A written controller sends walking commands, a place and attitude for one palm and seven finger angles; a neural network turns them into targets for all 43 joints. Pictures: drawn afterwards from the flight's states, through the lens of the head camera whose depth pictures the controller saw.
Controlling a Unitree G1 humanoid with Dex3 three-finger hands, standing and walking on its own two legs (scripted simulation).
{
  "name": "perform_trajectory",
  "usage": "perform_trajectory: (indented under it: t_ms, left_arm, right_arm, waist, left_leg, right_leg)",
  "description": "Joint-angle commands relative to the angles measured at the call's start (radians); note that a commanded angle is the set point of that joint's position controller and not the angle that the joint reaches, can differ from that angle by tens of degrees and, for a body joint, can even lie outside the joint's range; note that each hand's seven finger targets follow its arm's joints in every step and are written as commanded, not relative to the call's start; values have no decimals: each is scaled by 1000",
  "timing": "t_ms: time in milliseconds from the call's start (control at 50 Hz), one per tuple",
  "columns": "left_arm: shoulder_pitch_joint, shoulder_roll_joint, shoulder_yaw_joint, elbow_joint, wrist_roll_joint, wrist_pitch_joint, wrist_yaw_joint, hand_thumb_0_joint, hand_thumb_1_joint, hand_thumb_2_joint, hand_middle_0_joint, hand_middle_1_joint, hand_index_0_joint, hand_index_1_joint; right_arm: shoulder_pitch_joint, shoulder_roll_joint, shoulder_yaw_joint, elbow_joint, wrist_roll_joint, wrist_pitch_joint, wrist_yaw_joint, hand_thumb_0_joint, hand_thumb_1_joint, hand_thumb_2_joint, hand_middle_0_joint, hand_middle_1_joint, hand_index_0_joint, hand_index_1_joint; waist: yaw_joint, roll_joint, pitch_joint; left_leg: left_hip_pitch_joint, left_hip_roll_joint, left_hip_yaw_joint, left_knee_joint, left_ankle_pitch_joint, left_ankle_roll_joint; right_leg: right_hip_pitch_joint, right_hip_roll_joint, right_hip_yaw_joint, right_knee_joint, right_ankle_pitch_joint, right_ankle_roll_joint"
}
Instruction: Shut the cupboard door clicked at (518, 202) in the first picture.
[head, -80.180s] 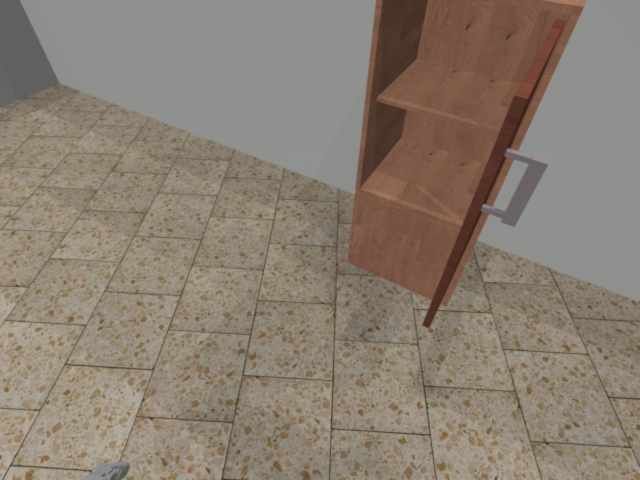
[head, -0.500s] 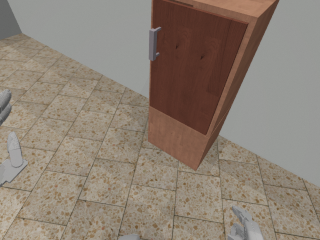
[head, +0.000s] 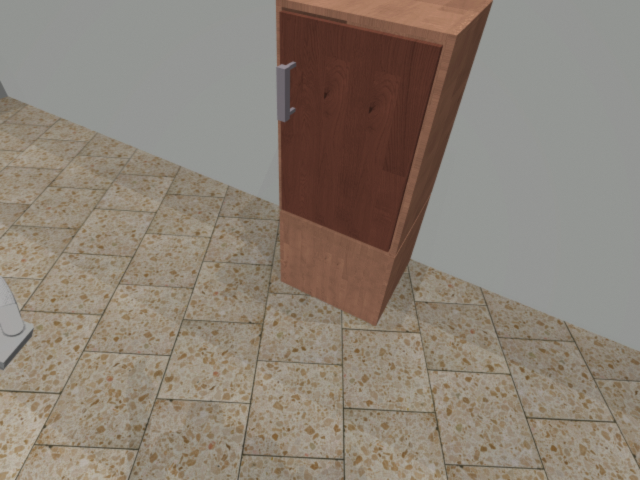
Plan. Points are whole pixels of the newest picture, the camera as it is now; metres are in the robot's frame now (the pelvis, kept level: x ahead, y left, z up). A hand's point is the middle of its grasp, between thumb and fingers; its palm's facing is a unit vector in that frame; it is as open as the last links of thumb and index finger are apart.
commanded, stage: stop stepping back and stand still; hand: left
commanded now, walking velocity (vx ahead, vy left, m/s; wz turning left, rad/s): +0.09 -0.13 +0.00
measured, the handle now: (287, 91) +0.99 +0.14 +0.07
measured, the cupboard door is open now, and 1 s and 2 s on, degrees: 0 0 0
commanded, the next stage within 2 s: let the arm hang, fingers relaxed in 0.22 s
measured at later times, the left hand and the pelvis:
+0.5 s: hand (134, 468) +0.16 +0.24 -0.08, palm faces +0.17 -0.93 -0.34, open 7.4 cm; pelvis +0.00 +0.02 -0.02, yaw +5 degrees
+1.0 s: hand out of the picture +0.00 +0.23 -0.16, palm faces +0.06 -0.97 -0.25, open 7.3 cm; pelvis +0.01 +0.04 +0.01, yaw +2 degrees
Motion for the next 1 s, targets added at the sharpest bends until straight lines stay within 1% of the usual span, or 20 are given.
perform_trajectory:
  t_ms: [0,20,40,60,160,220,240,280,300,340,380,420,460,500,540,580,620,660,780,980]
  left_arm:
    - [-107,146,38,-269,-7,-62,9,0,900,900,-200,-300,-200,-300]
    - [-128,158,40,-337,9,-76,7,0,900,900,-200,-300,-200,-300]
    - [-135,205,86,-360,16,-87,1,0,900,900,-200,-300,-200,-300]
    - [-80,244,132,-325,6,-89,-11,0,900,900,-200,-300,-200,-300]
    - [37,206,143,-345,2,-77,-6,0,900,900,-200,-300,-200,-300]
    - [24,181,131,-237,-2,-55,-1,0,900,900,-200,-300,-200,-300]
    - [11,189,137,-199,-1,-50,2,0,900,900,-200,-300,-200,-300]
    - [-45,202,126,-165,-6,-41,7,0,900,900,-200,-300,-200,-300]
    - [-38,-21,-297,461,68,138,-141,0,900,900,-200,-300,-200,-300]
    - [-39,-97,-299,501,70,194,-179,0,900,900,-200,-300,-200,-300]
    - [-123,-100,-328,560,51,197,-184,0,900,900,-200,-300,-200,-300]
    - [-177,-89,-355,655,41,204,-184,0,900,900,-200,-300,-200,-300]
    - [-165,-108,-371,771,42,207,-187,0,900,900,-200,-300,-200,-300]
    - [-188,-71,-372,894,53,200,-188,0,900,900,-200,-300,-200,-300]
    - [-227,-65,-377,1009,43,203,-187,0,900,900,-200,-300,-200,-300]
    - [-198,-95,-386,1123,38,194,-184,0,900,900,-200,-300,-200,-300]
    - [-145,-137,-369,1179,44,183,-176,0,900,900,-200,-300,-200,-300]
    - [-151,-122,-380,1236,38,180,-174,0,900,900,-200,-300,-200,-300]
    - [-177,-135,-396,1363,36,189,-175,0,900,900,-200,-300,-200,-300]
    - [-136,-159,-409,1480,36,193,-167,0,900,900,-200,-300,-200,-300]
  right_arm:
    - [-150,-125,-47,-196,-4,-98,-16,0,-900,-900,200,300,200,300]
    - [-167,-110,-34,-206,-3,-98,-3,0,-900,-900,200,300,200,300]
    - [-190,-98,-34,-205,-3,-100,6,0,-900,-900,200,300,200,300]
    - [-188,-76,-28,-180,-9,-100,13,0,-900,-900,200,300,200,300]
    - [-191,-65,-17,-194,1,-85,38,0,-900,-900,200,300,200,300]
    - [-179,-62,-14,-200,5,-60,32,0,-900,-900,200,300,200,300]
    - [-177,-60,-16,-197,5,-52,30,0,-900,-900,200,300,200,300]
    - [-164,-57,-21,-195,2,-45,31,0,-900,-900,200,300,200,300]
    - [-249,-86,-42,-92,8,-82,118,0,-900,-900,200,300,200,300]
    - [-93,-41,-28,-68,2,18,108,0,-900,-900,200,300,200,300]
    - [-83,-20,-2,-77,3,60,113,0,-900,-900,200,300,200,300]
    - [-58,-42,-3,-61,-8,73,115,0,-900,-900,200,300,200,300]
    - [-105,-105,-7,-50,-23,68,106,0,-900,-900,200,300,200,300]
    - [-164,-88,1,-16,-26,77,104,0,-900,-900,200,300,200,300]
    - [-122,-51,12,46,-21,83,101,0,-900,-900,200,300,200,300]
    - [-118,-41,17,106,-21,76,92,0,-900,-900,200,300,200,300]
    - [-93,-21,6,132,-23,66,83,0,-900,-900,200,300,200,300]
    - [-73,-17,8,168,-16,65,78,0,-900,-900,200,300,200,300]
    - [-33,-24,3,251,-8,73,71,0,-900,-900,200,300,200,300]
    - [32,6,8,360,-6,77,73,0,-900,-900,200,300,200,300]
  waist:
    - [-32,289,47]
    - [-28,379,103]
    - [-24,260,133]
    - [-22,218,116]
    - [-5,292,120]
    - [-13,199,111]
    - [-12,119,104]
    - [-18,-136,102]
    - [-33,-128,105]
    - [-44,-141,42]
    - [-45,-197,45]
    - [-53,-188,30]
    - [-16,-84,13]
    - [-1,-109,24]
    - [-30,48,83]
    - [-12,191,85]
    - [1,250,1]
    - [-2,245,-35]
    - [-6,71,99]
    - [-7,3,189]
  left_leg:
    - [242,145,-310,-430,-183,97]
    - [212,297,-532,-506,-192,152]
    - [145,312,-504,-530,-93,163]
    - [102,290,-469,-515,-86,152]
    - [-119,194,-188,-450,-176,88]
    - [-221,134,-115,-337,-266,38]
    - [-242,94,-82,-220,-251,23]
    - [-267,-31,-24,143,-114,-18]
    - [-325,80,-89,228,-210,-15]
    - [-138,14,-73,192,-197,-36]
    - [-68,-32,-15,36,-72,-36]
    - [76,-32,-34,-116,224,-21]
    - [86,87,-174,-179,394,35]
    - [33,47,-110,-183,218,6]
    - [85,24,-97,-222,176,-8]
    - [74,43,-102,-276,227,-2]
    - [101,50,-92,-275,327,-1]
    - [135,51,-73,-271,369,-9]
    - [126,73,-86,-361,261,-5]
    - [122,61,-78,-437,107,6]
  right_leg:
    - [-217,-2,75,207,-289,9]
    - [-320,41,25,362,-251,37]
    - [-314,22,67,453,-169,37]
    - [-275,-5,79,461,-139,41]
    - [55,35,-3,160,-64,47]
    - [228,49,-1,-14,-109,31]
    - [236,-2,106,-79,-164,-3]
    - [158,-265,539,-304,-272,-141]
    - [122,-433,392,-181,194,-158]
    - [39,-273,227,-68,422,-145]
    - [51,-209,115,-3,545,-105]
    - [10,-161,62,35,403,-39]
    - [-2,-82,42,35,155,27]
    - [54,-100,102,-101,9,17]
    - [-20,-116,117,-140,-104,-3]
    - [57,-81,107,-128,38,6]
    - [168,-82,83,-128,198,3]
    - [210,-90,81,-131,265,-2]
    - [166,-78,65,-193,147,7]
    - [111,-75,79,-217,49,16]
